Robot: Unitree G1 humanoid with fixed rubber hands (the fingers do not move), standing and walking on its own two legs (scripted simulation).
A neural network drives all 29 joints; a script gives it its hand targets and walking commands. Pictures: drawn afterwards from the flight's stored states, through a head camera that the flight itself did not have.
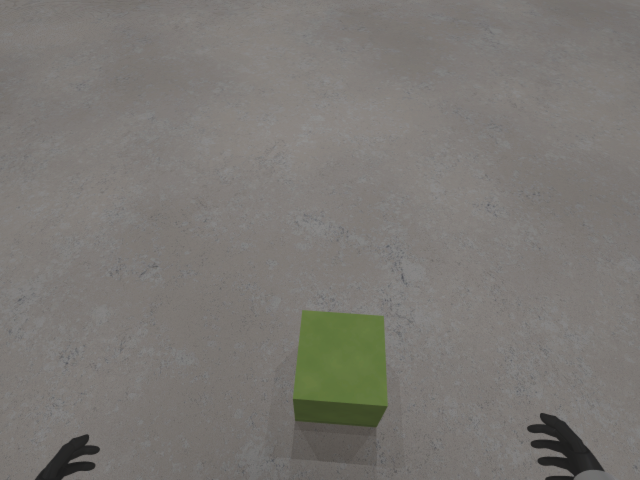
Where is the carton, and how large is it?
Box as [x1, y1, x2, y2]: [293, 310, 387, 426]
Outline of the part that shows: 302,310 293,393 295,420 376,426 387,406 383,316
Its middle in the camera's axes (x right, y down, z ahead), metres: +0.06 +0.39 +1.14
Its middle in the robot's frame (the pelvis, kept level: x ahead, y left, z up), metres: +0.48 -0.06 -0.66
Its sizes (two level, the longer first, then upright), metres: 0.253 0.241 0.214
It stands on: the floor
